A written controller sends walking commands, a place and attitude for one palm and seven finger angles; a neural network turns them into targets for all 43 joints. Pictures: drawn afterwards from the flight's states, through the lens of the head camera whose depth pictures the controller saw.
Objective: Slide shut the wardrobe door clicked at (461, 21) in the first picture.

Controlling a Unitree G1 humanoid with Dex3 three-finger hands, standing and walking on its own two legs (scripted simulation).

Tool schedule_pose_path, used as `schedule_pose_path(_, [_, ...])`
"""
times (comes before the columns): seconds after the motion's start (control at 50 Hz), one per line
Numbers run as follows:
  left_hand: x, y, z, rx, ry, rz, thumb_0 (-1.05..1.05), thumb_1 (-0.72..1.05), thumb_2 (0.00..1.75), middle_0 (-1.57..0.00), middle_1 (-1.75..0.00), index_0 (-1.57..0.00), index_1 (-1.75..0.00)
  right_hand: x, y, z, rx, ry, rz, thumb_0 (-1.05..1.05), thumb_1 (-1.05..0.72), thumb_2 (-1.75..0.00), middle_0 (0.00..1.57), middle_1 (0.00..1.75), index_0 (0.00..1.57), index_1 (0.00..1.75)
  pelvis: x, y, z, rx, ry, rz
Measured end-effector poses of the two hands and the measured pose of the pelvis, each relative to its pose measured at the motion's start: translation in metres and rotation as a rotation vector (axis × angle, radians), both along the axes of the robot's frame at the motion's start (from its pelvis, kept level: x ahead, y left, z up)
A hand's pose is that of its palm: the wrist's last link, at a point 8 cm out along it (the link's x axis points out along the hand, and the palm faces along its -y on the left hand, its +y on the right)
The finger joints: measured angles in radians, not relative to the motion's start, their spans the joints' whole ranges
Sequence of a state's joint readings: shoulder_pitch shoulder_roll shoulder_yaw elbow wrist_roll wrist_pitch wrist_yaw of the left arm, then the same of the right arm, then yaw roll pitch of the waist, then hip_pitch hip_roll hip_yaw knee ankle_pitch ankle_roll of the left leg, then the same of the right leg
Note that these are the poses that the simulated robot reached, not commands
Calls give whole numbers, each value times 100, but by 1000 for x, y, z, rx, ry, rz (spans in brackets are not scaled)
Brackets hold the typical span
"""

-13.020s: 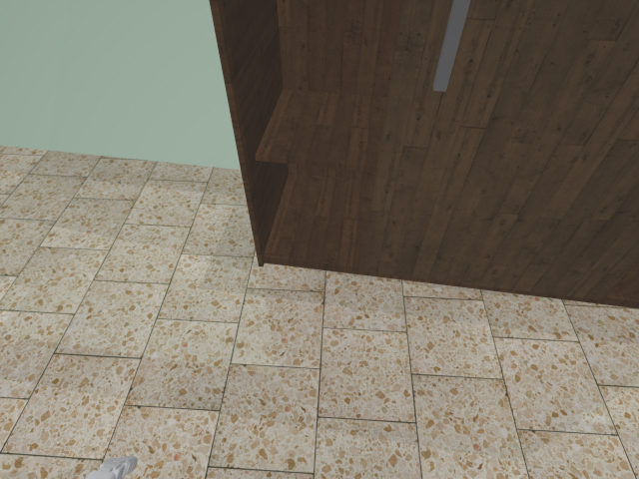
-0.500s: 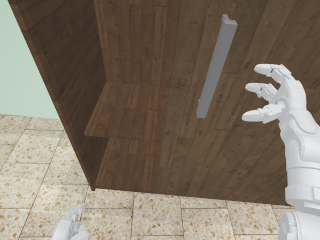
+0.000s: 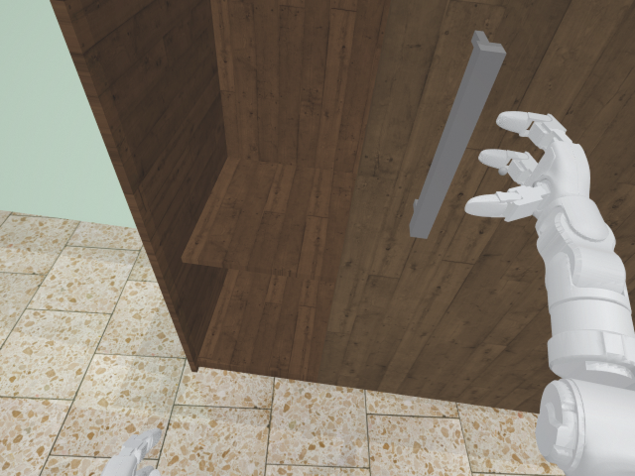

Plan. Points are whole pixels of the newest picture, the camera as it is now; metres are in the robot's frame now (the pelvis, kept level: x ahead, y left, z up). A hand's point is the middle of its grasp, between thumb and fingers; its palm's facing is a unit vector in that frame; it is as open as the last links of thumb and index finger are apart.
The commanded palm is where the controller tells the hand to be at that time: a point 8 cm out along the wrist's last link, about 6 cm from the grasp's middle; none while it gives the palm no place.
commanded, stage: move the hooked fingers beside the handle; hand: right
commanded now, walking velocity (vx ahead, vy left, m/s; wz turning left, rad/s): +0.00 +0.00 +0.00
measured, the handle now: (444, 147) +0.50 -0.10 +0.19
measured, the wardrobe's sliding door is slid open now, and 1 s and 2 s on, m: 0.39 0.39 0.39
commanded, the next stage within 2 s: feel for the door with the fingertips in 0.70 s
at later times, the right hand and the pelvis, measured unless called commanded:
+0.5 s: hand (502, 171) +0.44 -0.16 +0.21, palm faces +0.04 +1.00 +0.01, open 14.0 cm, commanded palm +0.41 -0.22 +0.20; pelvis +0.01 +0.01 +0.00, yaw +1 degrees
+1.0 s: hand (490, 173) +0.44 -0.15 +0.21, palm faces +0.01 +1.00 +0.01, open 14.0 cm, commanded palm +0.41 -0.20 +0.20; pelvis +0.00 +0.00 +0.00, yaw -1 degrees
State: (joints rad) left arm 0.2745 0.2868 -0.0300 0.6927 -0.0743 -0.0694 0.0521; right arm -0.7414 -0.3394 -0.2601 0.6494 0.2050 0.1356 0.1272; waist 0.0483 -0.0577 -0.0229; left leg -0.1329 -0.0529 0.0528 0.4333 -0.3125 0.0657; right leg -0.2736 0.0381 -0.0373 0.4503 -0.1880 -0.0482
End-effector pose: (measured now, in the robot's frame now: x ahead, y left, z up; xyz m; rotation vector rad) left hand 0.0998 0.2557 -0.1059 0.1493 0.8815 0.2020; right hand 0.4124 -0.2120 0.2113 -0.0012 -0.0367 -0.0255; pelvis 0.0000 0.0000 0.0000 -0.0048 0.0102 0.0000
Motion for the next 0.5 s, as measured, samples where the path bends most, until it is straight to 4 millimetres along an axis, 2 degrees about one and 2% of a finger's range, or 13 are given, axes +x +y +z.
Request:
schedule_pose_path(0.24, [-8,9,-2,6,19,17,1,91,90,-20,-30,-21,-30,3,-1,-7,-6,13,-14,-1,50,-30,30,120,30,120,0,6,-1,-1,4,1])
schedule_pose_path(0.5, [-1,12,1,6,-1,22,1,91,90,-20,-30,-21,-30,8,-4,-7,10,8,-11,-1,50,-30,30,120,30,120,6,7,-1,-4,15,9])
